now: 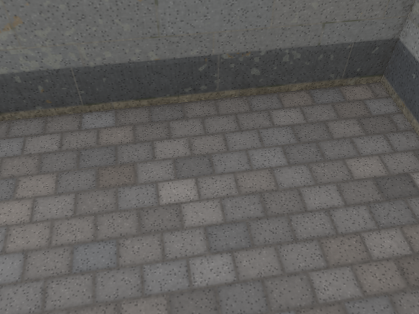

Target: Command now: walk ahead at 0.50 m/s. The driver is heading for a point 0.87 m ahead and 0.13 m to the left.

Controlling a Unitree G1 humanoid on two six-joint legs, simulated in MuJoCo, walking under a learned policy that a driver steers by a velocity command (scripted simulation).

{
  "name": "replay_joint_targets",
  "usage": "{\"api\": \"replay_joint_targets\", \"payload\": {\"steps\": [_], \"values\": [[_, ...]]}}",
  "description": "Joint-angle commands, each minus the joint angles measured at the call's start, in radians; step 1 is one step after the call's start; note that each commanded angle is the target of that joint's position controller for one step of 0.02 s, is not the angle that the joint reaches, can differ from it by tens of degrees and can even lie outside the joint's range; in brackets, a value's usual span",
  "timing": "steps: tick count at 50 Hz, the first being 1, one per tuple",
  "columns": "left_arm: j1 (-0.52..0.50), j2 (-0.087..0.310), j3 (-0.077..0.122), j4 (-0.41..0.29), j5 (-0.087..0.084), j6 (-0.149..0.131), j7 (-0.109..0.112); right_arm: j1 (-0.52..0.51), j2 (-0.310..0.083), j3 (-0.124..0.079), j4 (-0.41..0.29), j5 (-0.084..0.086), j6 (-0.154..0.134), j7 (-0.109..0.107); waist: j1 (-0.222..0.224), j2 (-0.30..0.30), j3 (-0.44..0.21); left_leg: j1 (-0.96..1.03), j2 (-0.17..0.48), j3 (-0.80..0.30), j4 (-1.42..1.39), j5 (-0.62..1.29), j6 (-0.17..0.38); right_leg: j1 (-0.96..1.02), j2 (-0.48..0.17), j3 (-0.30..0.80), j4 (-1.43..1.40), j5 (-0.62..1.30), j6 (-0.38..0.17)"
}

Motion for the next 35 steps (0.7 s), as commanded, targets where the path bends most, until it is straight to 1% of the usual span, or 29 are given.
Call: {"api": "replay_joint_targets", "payload": {"steps": [1, 3, 4, 5, 6, 7, 8, 9, 10, 11, 12, 13, 14, 15, 16, 17, 19, 21, 23, 25, 28, 30, 32, 33, 34, 35], "values": [[-0.128, 0.045, -0.001, -0.083, -0.007, -0.015, -0.016, 0.042, -0.165, -0.035, -0.02, 0.009, 0.0, -0.008, -0.008, 0.089, 0.09, -0.029, 0.283, -0.119, -0.065, 0.171, 0.148, 0.013, 0.03, -0.026, -0.089, 0.011, -0.005], [-0.15, 0.059, 0.0, -0.104, -0.009, -0.021, -0.029, 0.052, -0.172, -0.041, -0.01, 0.011, 0.011, -0.011, -0.002, 0.096, 0.094, 0.045, 0.318, -0.13, -0.022, 0.206, 0.138, 0.006, 0.036, -0.02, -0.127, -0.057, -0.027], [-0.139, 0.071, 0.003, -0.107, -0.01, -0.025, -0.034, 0.047, -0.178, -0.044, -0.009, 0.012, 0.017, -0.013, 0.011, 0.104, 0.085, 0.071, 0.332, -0.136, 0.004, 0.246, 0.129, 0.03, 0.043, -0.023, -0.142, -0.098, -0.041], [-0.107, 0.088, 0.009, -0.103, -0.011, -0.028, -0.036, 0.034, -0.186, -0.048, -0.012, 0.012, 0.022, -0.014, 0.034, 0.117, 0.065, 0.086, 0.336, -0.135, 0.043, 0.334, 0.118, 0.087, 0.06, -0.037, -0.152, -0.137, -0.054], [-0.033, 0.112, 0.022, -0.086, -0.01, -0.031, -0.036, 0.008, -0.193, -0.049, -0.019, 0.013, 0.027, -0.015, 0.081, 0.129, 0.019, 0.085, 0.32, -0.115, 0.131, 0.504, 0.102, 0.202, 0.093, -0.066, -0.167, -0.159, -0.073], [0.126, 0.154, 0.047, -0.034, -0.007, -0.031, -0.032, -0.004, -0.172, -0.041, -0.025, 0.01, 0.033, -0.015, 0.154, 0.114, -0.076, 0.043, 0.266, -0.073, 0.316, 0.623, 0.077, 0.415, 0.124, -0.091, -0.177, -0.15, -0.1], [0.319, 0.232, 0.071, 0.009, 0.005, -0.03, -0.023, 0.007, -0.136, -0.024, -0.049, -0.005, 0.033, -0.015, 0.213, 0.022, -0.229, -0.151, 0.205, -0.024, 0.622, 0.427, 0.04, 0.728, -0.031, 0.085, -0.145, -0.136, -0.164], [0.4, 0.31, 0.088, 0.036, 0.007, -0.023, -0.025, 0.13, 0.001, 0.015, -0.056, -0.008, 0.009, -0.001, 0.148, -0.251, -0.354, -0.575, 0.009, -0.03, 0.988, -0.195, -0.032, 1.082, -0.259, 0.574, -0.255, -0.323, -0.331], [0.391, 0.211, 0.059, 0.03, 0.0, -0.024, -0.026, 0.075, -0.087, -0.002, -0.046, 0.016, -0.017, 0.002, 0.18, -0.19, -0.364, -0.7, 0.029, -0.18, 1.13, -0.36, -0.016, 1.089, -0.258, 0.697, -0.356, -0.428, -0.32], [0.301, 0.163, 0.044, 0.011, -0.001, -0.027, -0.023, -0.021, -0.15, -0.019, -0.078, 0.041, -0.033, 0.005, 0.171, -0.144, -0.22, -0.777, 0.085, -0.174, 1.16, -0.29, 0.006, 0.972, -0.226, 0.545, -0.362, -0.393, -0.27], [0.217, 0.133, 0.033, -0.012, 0.005, -0.028, -0.022, -0.081, -0.154, -0.018, -0.092, 0.039, -0.038, 0.0, 0.143, -0.056, -0.145, -0.749, 0.142, -0.145, 1.122, -0.194, 0.012, 0.828, -0.191, 0.419, -0.38, -0.297, -0.243], [0.161, 0.102, 0.024, -0.02, 0.014, -0.03, -0.025, -0.112, -0.148, -0.025, -0.096, 0.022, -0.033, -0.007, 0.114, -0.012, -0.08, -0.705, 0.176, -0.134, 1.054, -0.131, 0.01, 0.691, -0.157, 0.331, -0.411, -0.21, -0.23], [0.14, 0.079, 0.015, -0.019, 0.024, -0.034, -0.027, -0.094, -0.136, -0.03, -0.094, 0.015, -0.02, -0.009, 0.078, -0.031, -0.064, -0.637, 0.204, -0.143, 1.01, -0.09, 0.01, 0.61, -0.13, 0.274, -0.439, -0.166, -0.218], [0.141, 0.072, 0.014, -0.012, 0.025, -0.035, -0.03, -0.075, -0.113, -0.029, -0.09, 0.014, -0.006, -0.009, 0.062, -0.038, -0.052, -0.601, 0.211, -0.141, 0.979, -0.074, 0.007, 0.566, -0.115, 0.243, -0.468, -0.151, -0.22], [0.153, 0.082, 0.016, -0.004, 0.02, -0.037, -0.029, -0.065, -0.094, -0.027, -0.088, 0.013, 0.005, -0.01, 0.052, -0.036, -0.039, -0.592, 0.217, -0.135, 0.945, -0.067, 0.001, 0.539, -0.109, 0.212, -0.491, -0.13, -0.227], [0.168, 0.1, 0.02, 0.004, 0.017, -0.039, -0.025, -0.078, -0.085, -0.026, -0.093, 0.011, 0.013, -0.011, 0.047, -0.029, -0.02, -0.606, 0.222, -0.129, 0.908, -0.046, -0.008, 0.521, -0.108, 0.186, -0.511, -0.103, -0.233], [0.199, 0.128, 0.027, 0.016, 0.016, -0.038, -0.012, -0.145, -0.089, -0.028, -0.118, 0.001, 0.019, -0.014, 0.056, -0.006, 0.009, -0.668, 0.227, -0.123, 0.807, 0.039, -0.031, 0.528, -0.108, 0.148, -0.536, -0.058, -0.238], [0.226, 0.131, 0.027, 0.025, 0.013, -0.031, -0.001, -0.21, -0.083, -0.027, -0.139, -0.003, 0.018, -0.011, 0.07, -0.006, 0.023, -0.698, 0.222, -0.114, 0.69, 0.149, -0.045, 0.548, -0.091, 0.103, -0.545, -0.037, -0.222], [0.249, 0.132, 0.026, 0.032, 0.008, -0.027, 0.004, -0.275, -0.07, -0.023, -0.156, 0.0, 0.014, -0.004, 0.089, -0.016, 0.037, -0.675, 0.202, -0.093, 0.565, 0.249, -0.047, 0.55, -0.062, 0.052, -0.55, -0.033, -0.199], [0.285, 0.136, 0.026, 0.044, 0.002, -0.024, 0.007, -0.346, -0.06, -0.016, -0.173, 0.005, 0.011, 0.003, 0.114, -0.016, 0.054, -0.646, 0.179, -0.068, 0.465, 0.307, -0.046, 0.565, -0.053, 0.025, -0.553, -0.054, -0.187], [0.341, 0.141, 0.029, 0.071, -0.003, -0.013, 0.008, -0.428, -0.061, -0.009, -0.2, 0.012, 0.006, 0.017, 0.142, -0.019, 0.082, -0.658, 0.16, -0.06, 0.38, 0.295, -0.038, 0.65, -0.083, 0.023, -0.526, -0.064, -0.185], [0.358, 0.147, 0.034, 0.084, -0.006, -0.002, 0.011, -0.461, -0.07, -0.008, -0.221, 0.015, 0.0, 0.03, 0.142, -0.025, 0.092, -0.672, 0.154, -0.066, 0.343, 0.242, -0.018, 0.722, -0.117, 0.032, -0.488, -0.033, -0.179], [0.346, 0.16, 0.041, 0.086, -0.008, 0.008, 0.015, -0.442, -0.093, -0.014, -0.226, 0.016, -0.006, 0.04, 0.113, -0.041, 0.077, -0.622, 0.138, -0.059, 0.315, 0.171, 0.008, 0.769, -0.142, 0.036, -0.436, 0.057, -0.161], [0.326, 0.17, 0.044, 0.082, -0.008, 0.012, 0.016, -0.394, -0.113, -0.023, -0.216, 0.015, -0.008, 0.041, 0.082, -0.055, 0.046, -0.539, 0.114, -0.04, 0.307, 0.138, 0.023, 0.776, -0.139, 0.028, -0.383, 0.188, -0.15], [0.3, 0.17, 0.044, 0.076, -0.009, 0.017, 0.016, -0.29, -0.141, -0.04, -0.186, 0.012, -0.01, 0.039, 0.021, -0.058, -0.016, -0.388, 0.078, -0.008, 0.289, 0.137, 0.045, 0.761, -0.11, -0.001, -0.264, 0.347, -0.131], [0.294, 0.143, 0.033, 0.066, -0.003, 0.021, 0.017, -0.113, -0.192, -0.066, -0.13, 0.008, -0.009, 0.032, -0.051, -0.035, -0.126, -0.134, 0.084, -0.019, 0.308, 0.163, 0.077, 0.666, -0.054, -0.041, -0.058, 0.36, -0.101]]}}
